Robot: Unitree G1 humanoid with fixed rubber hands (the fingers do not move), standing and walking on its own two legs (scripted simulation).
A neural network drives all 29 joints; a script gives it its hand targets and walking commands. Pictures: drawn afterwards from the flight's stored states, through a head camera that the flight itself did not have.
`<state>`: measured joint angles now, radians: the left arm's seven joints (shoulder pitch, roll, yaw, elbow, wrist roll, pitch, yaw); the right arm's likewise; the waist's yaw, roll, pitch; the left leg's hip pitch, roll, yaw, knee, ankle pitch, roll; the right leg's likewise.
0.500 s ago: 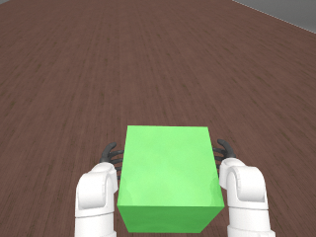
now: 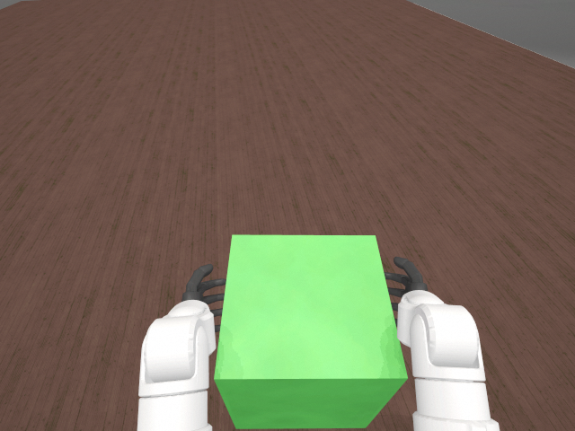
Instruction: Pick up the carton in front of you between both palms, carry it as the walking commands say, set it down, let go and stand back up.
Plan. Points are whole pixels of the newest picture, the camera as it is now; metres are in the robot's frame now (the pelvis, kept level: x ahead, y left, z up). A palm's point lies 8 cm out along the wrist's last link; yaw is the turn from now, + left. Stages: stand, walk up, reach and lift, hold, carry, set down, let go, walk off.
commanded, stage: carry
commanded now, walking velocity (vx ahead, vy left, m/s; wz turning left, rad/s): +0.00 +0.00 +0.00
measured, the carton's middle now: (302, 336) +0.30 +0.00 -0.01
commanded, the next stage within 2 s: hold in 0.90 s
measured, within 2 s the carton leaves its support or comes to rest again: neither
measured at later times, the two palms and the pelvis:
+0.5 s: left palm (194, 353) +0.25 +0.15 +0.05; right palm (415, 343) +0.25 -0.15 +0.05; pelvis -0.03 +0.00 +0.00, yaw +0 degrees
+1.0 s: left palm (199, 358) +0.24 +0.14 +0.05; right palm (425, 349) +0.24 -0.16 +0.05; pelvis -0.05 -0.01 +0.01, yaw -2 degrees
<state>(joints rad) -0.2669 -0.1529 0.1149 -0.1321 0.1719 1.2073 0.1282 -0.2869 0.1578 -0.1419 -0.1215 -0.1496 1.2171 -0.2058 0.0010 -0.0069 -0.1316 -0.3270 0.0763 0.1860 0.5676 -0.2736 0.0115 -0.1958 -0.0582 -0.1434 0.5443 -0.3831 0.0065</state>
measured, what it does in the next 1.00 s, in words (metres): stands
